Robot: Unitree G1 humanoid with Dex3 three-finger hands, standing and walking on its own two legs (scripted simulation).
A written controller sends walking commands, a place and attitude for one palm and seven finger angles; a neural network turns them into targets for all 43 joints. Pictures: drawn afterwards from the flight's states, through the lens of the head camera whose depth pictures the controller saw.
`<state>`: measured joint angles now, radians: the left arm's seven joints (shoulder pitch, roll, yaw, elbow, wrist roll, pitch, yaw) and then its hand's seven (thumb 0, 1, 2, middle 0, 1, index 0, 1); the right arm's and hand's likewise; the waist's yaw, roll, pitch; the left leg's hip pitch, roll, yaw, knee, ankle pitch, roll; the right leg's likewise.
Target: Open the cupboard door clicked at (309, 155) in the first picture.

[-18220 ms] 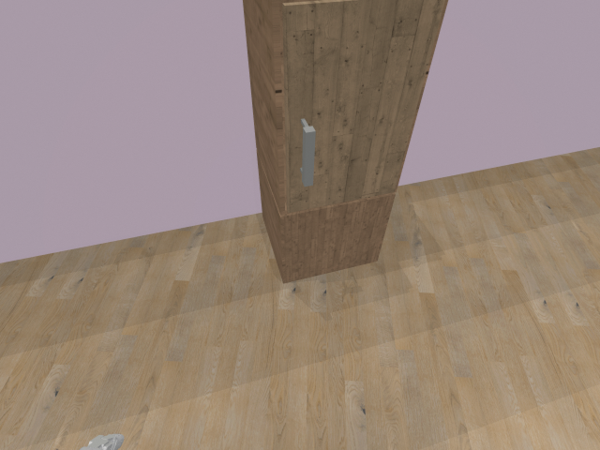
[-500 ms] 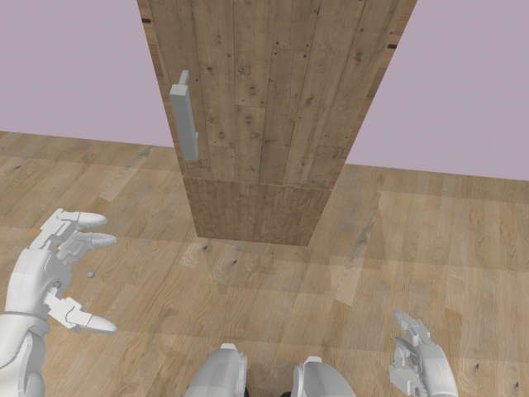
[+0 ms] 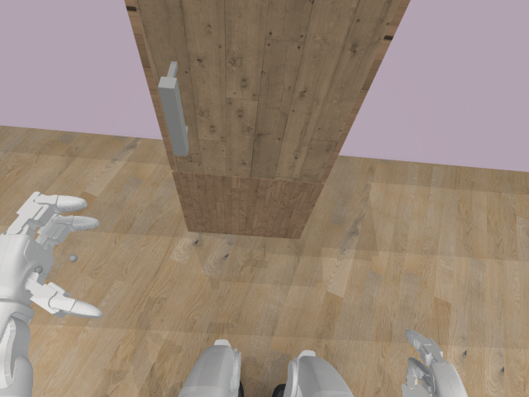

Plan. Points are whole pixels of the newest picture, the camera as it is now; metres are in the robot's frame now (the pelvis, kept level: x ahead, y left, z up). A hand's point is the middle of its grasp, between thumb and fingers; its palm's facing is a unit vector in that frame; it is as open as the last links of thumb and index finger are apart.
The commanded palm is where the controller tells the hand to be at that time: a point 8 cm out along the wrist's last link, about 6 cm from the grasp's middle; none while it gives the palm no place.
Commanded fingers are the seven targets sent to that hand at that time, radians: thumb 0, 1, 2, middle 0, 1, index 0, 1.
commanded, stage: raise the hand with hooked fingers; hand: left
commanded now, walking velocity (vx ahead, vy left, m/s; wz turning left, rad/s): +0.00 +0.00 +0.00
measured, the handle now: (177, 111) +0.59 +0.20 +0.00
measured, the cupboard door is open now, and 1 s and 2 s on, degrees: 0 0 0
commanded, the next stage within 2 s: move the hooked fingers beside the handle in 0.12 s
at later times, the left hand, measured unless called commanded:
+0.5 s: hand (96, 228) +0.33 +0.27 +0.02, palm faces +0.03 -1.00 -0.05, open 14.0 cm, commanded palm +0.31 +0.31 +0.03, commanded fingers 0.00 -0.50 0.30 -0.30 -1.20 -0.30 -1.20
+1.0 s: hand (104, 190) +0.40 +0.28 +0.02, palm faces +0.05 -1.00 -0.02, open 14.0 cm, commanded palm +0.38 +0.31 +0.02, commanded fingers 0.00 -0.50 0.30 -0.30 -1.20 -0.30 -1.20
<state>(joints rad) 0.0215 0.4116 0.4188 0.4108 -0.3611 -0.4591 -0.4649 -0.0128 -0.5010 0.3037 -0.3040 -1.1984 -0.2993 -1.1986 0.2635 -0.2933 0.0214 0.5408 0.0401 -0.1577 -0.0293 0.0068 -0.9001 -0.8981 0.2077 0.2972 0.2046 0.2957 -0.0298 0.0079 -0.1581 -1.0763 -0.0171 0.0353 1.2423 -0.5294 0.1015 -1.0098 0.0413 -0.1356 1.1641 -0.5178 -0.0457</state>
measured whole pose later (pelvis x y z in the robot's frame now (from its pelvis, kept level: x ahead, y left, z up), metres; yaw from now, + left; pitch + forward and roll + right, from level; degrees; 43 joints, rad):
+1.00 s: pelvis +0.00 -0.01 -0.02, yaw -2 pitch +24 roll -5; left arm -0.43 0.53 0.50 0.83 -0.27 -0.44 -0.49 -0.01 -0.50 0.30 -0.30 -1.20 -0.30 -1.20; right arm 0.27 -0.30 0.04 0.60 0.03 -0.08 -0.03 0.00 -0.90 -0.90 0.21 0.30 0.20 0.30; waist -0.08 0.01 -0.16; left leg -1.19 0.01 0.04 1.31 -0.55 0.10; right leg -1.12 0.06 -0.14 1.23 -0.53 -0.06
